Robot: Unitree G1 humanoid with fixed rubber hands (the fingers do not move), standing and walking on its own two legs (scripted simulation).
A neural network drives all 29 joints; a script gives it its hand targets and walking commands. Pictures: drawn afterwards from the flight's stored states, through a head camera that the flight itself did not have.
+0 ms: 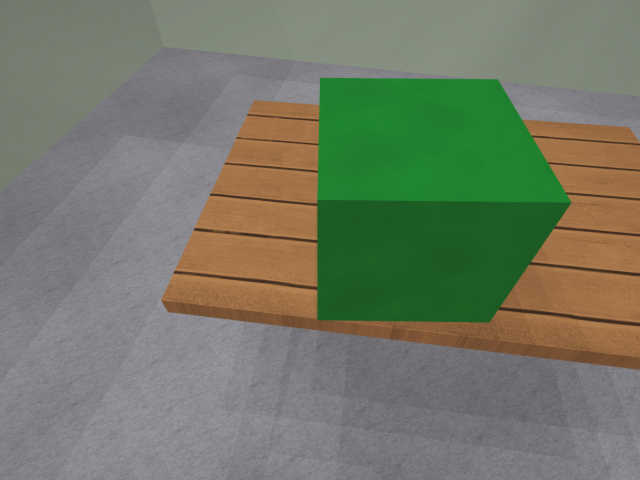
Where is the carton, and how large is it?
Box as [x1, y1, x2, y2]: [317, 78, 571, 321]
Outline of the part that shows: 320,78 317,192 317,319 489,321 571,202 498,80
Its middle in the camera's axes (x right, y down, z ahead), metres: +0.15 -0.06 +0.66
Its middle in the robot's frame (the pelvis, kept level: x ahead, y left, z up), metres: +0.55 -0.10 +0.02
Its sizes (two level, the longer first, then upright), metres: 0.297 0.296 0.286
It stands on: a table, 0.65 m high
